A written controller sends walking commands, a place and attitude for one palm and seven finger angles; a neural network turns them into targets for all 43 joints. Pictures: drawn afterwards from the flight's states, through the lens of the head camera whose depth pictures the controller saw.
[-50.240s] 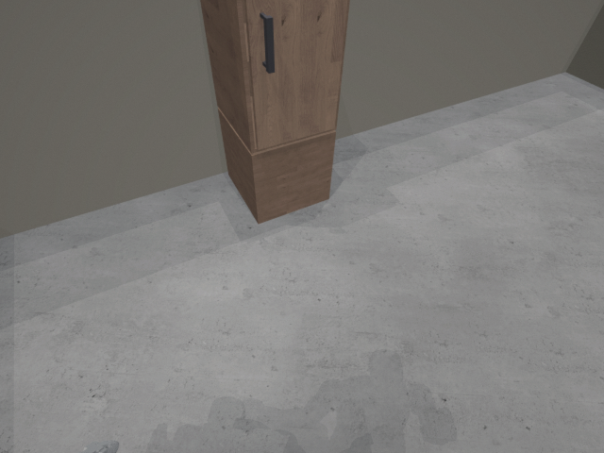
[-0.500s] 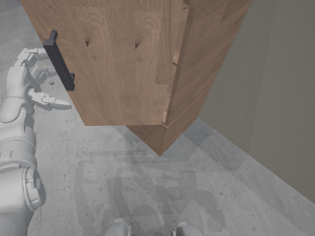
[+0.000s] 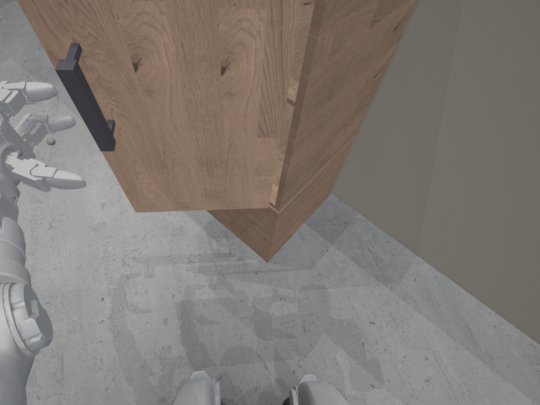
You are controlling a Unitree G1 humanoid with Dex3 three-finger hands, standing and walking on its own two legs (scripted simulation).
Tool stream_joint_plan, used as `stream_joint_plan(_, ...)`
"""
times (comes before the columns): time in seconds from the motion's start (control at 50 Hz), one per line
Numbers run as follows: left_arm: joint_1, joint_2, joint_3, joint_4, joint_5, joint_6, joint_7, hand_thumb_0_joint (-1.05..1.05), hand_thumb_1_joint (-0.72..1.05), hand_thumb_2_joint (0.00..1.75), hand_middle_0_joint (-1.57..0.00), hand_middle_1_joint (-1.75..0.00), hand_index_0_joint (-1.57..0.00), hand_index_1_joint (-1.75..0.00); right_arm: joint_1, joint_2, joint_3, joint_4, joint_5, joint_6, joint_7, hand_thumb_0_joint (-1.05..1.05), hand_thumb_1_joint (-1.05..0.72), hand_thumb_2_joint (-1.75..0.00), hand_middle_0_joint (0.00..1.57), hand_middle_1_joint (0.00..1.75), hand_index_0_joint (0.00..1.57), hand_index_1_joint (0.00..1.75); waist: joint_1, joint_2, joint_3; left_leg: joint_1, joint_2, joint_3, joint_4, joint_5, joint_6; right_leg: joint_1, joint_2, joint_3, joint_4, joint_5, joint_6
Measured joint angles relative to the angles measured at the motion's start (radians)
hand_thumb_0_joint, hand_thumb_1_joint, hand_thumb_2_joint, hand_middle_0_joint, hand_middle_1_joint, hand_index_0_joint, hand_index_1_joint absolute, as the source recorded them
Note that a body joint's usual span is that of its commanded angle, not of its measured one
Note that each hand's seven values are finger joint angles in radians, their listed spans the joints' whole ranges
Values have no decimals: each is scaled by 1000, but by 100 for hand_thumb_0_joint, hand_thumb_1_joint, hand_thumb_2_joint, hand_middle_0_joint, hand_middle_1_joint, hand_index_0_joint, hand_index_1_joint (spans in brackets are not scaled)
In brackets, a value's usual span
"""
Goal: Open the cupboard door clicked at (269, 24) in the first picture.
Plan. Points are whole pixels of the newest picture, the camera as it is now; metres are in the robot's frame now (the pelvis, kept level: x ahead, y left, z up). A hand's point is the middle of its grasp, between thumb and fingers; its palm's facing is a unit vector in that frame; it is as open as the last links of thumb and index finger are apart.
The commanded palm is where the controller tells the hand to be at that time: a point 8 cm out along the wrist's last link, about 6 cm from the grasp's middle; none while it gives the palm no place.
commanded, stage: move the hooked fingers beside the handle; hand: left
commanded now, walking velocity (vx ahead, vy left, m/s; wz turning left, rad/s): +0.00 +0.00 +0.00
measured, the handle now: (92, 101) +0.54 +0.25 +0.09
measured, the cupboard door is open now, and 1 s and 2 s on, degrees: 46 46 46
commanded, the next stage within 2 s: slide the fingers in behind the handle in 1.30 s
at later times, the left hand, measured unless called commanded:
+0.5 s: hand (30, 141) +0.46 +0.31 +0.10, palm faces +0.08 -1.00 +0.01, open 14.0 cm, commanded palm +0.44 +0.35 +0.09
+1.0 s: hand (31, 143) +0.45 +0.30 +0.10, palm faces +0.07 -1.00 +0.01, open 14.0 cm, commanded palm +0.43 +0.35 +0.09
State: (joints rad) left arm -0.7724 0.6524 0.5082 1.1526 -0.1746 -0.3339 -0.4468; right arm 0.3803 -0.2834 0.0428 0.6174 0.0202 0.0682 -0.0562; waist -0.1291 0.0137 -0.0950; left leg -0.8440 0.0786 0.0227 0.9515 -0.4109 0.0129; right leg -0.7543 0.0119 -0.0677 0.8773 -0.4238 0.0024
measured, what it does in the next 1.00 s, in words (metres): stands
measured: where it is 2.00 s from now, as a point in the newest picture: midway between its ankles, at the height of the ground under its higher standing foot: outside the picture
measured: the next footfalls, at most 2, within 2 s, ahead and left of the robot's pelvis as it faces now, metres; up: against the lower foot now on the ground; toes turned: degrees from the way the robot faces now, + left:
none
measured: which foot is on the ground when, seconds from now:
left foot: down 0.00-1.00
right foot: down 0.00-1.00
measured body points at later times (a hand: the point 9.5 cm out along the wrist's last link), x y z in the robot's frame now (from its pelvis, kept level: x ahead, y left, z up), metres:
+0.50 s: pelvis +0.00 +0.01 +0.00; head +0.11 +0.04 +0.43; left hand +0.45 +0.36 +0.10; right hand +0.03 -0.27 -0.10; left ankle +0.02 +0.11 -0.69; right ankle +0.00 -0.13 -0.69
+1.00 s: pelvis +0.00 +0.01 +0.00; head +0.10 +0.04 +0.43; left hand +0.44 +0.36 +0.10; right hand +0.04 -0.27 -0.10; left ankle +0.02 +0.11 -0.69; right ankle +0.00 -0.13 -0.69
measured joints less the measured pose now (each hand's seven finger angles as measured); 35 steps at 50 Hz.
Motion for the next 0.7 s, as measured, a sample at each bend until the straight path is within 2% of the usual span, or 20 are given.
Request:
stream_joint_plan(0.12, -14, 21, 0, 9, -4, -14, -14, -1, -50, 30, -30, -120, -30, -120, -5, -2, 2, 0, -1, -6, -5, 0, -90, -90, 21, 30, 21, 30, 0, -4, 2, -17, -1, -4, 10, 0, 2, -13, 0, -3, 5, 2, 1)
stream_joint_plan(0.5, -25, 63, 29, 16, 6, 7, -45, -1, -50, 30, -30, -120, -30, -120, 1, -1, 10, -9, -6, -5, -6, 0, -90, -90, 21, 30, 21, 30, -6, -4, 1, -41, -2, -3, 24, -6, 10, -32, -1, -1, 6, 3, 10)
stream_joint_plan(0.7, -12, 48, 19, 2, -9, 13, -60, -1, -50, 30, -29, -120, -30, -120, 1, 0, 8, -8, -6, 0, -2, 0, -90, -90, 21, 30, 21, 30, 1, -3, -3, -33, -4, -3, 20, -8, 11, -22, -3, -1, 1, 2, 12)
